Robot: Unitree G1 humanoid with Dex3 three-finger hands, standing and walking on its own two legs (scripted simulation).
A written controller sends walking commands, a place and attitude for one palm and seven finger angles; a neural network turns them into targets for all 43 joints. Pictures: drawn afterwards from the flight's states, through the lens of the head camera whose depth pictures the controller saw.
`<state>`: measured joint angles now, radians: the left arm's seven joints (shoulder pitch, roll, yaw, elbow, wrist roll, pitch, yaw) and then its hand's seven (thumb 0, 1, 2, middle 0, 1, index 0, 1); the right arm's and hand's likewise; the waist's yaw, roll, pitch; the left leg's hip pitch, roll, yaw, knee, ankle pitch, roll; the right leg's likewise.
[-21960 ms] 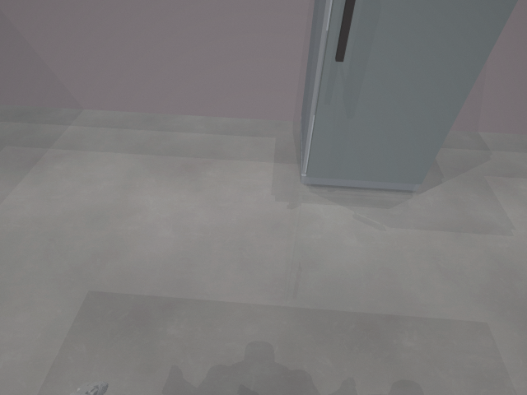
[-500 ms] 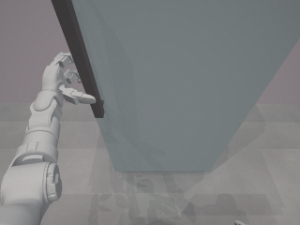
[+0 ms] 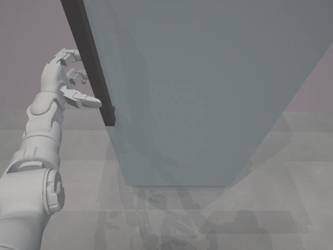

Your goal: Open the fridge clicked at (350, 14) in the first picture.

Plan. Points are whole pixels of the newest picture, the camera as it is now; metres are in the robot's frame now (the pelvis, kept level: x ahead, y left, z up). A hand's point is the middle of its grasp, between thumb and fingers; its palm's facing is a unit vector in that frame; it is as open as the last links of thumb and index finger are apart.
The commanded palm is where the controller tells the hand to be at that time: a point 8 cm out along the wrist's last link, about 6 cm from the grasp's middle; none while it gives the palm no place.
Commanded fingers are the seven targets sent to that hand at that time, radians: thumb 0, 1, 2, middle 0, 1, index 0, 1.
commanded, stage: slide the fingers in behind the handle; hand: left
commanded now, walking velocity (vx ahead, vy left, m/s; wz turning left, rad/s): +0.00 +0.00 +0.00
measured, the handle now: (93, 53) +0.50 +0.16 +0.21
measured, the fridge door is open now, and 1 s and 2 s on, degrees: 0 0 0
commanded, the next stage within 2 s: grip the handle and tug to test in 1.70 s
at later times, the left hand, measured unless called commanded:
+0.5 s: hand (84, 87) +0.45 +0.18 +0.15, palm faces -0.01 -1.00 +0.01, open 14.0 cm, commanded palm +0.43 +0.23 +0.15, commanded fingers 0.00 -0.50 0.30 -0.30 -1.20 -0.30 -1.20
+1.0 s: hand (92, 84) +0.46 +0.17 +0.15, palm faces +0.00 -1.00 +0.01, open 13.8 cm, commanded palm +0.44 +0.20 +0.15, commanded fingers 0.00 -0.50 0.30 -0.30 -1.20 -0.30 -1.20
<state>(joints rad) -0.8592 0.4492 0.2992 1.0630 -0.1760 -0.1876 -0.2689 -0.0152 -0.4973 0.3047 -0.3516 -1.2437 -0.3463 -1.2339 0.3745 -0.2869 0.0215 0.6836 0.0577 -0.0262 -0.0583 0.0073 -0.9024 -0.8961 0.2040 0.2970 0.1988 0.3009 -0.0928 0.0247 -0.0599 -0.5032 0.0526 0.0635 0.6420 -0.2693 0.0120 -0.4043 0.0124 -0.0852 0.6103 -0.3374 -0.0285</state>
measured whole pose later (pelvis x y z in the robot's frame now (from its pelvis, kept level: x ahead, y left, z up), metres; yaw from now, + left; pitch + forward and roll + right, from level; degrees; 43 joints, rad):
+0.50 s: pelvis +0.00 +0.01 +0.00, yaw +0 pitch +6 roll -1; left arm -0.79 0.37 0.26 0.95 -0.17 -0.16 -0.20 -0.02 -0.50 0.30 -0.30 -1.20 -0.30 -1.20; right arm 0.33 -0.27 0.03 0.66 0.06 -0.05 -0.05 0.01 -0.90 -0.90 0.21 0.30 0.20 0.30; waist -0.07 0.02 -0.05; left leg -0.48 0.04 0.07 0.65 -0.28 0.03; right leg -0.38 0.00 -0.07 0.61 -0.34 -0.01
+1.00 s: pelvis +0.00 +0.00 +0.00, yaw +1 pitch +7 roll -1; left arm -0.84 0.35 0.23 0.99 -0.18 -0.17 -0.16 -0.02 -0.50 0.30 -0.34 -1.23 -0.31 -1.24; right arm 0.37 -0.27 0.02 0.70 0.05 -0.04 -0.04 0.01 -0.90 -0.90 0.20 0.30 0.20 0.30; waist -0.07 0.03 -0.06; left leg -0.50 0.04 0.06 0.66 -0.28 0.02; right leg -0.40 0.00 -0.09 0.62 -0.35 -0.02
